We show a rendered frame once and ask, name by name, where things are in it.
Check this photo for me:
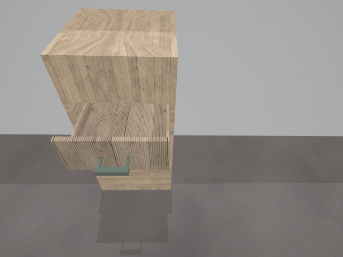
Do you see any cabinet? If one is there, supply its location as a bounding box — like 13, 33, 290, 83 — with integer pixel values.
40, 9, 178, 190

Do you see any handle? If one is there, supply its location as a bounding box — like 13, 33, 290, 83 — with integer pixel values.
94, 156, 130, 176

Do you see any drawer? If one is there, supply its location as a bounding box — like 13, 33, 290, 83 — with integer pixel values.
50, 103, 170, 170

